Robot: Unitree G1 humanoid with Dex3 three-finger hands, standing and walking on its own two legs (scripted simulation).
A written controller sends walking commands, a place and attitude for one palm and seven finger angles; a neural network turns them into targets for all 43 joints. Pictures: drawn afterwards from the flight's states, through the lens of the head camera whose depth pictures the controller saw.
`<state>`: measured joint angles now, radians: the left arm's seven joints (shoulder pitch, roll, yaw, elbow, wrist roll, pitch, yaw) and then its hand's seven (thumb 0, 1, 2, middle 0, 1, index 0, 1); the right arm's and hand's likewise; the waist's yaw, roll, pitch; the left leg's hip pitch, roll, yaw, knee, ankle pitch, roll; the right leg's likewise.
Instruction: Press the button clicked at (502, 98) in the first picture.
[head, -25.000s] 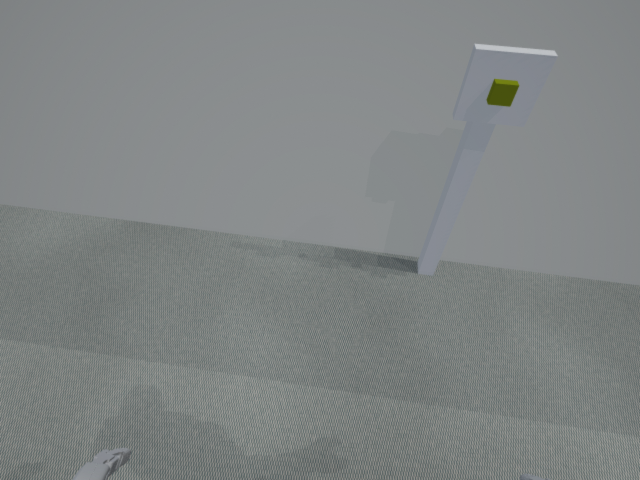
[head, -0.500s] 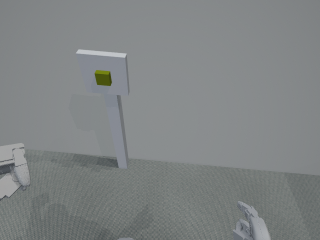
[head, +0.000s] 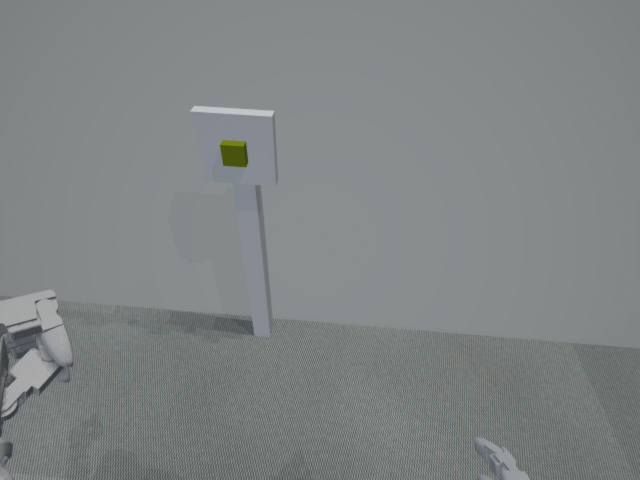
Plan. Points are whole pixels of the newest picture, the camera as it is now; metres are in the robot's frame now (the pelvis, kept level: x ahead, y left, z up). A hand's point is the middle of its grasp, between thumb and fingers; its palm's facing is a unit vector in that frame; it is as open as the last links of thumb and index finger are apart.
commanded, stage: stop stepping back and stand still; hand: left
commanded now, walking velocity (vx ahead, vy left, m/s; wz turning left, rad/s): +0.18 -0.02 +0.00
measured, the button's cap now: (234, 153) +0.79 +0.24 +0.03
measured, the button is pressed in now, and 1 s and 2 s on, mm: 0 0 0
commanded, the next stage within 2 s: let the arm hang, fingers relaxed in 0.48 s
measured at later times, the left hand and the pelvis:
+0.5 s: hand (91, 367) +0.17 +0.22 +0.17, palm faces +0.39 -0.83 -0.41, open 3.1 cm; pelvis -0.01 -0.02 +0.00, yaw +0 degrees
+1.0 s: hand out of the picture -0.01 +0.21 -0.17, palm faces +0.03 -0.98 -0.22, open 4.0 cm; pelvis -0.02 +0.01 +0.00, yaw +1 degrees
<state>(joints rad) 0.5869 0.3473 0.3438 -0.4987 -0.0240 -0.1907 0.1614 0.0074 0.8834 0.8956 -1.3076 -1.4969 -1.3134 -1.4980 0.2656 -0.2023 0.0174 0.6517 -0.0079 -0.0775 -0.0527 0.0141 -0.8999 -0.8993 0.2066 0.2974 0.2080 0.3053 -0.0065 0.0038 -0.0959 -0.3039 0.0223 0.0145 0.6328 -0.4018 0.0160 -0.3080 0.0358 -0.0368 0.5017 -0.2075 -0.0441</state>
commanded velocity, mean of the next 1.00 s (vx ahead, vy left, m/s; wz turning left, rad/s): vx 0.04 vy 0.01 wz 0.00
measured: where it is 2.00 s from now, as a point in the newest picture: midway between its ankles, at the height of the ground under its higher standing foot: outside the picture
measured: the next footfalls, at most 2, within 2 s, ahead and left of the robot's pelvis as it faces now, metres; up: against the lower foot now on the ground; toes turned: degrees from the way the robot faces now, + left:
left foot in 0.54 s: +0.07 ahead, +0.10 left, +0.00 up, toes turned +2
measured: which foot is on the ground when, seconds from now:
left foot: down 0.00-0.30, up 0.32-0.52, down 0.54-1.00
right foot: down 0.00-1.00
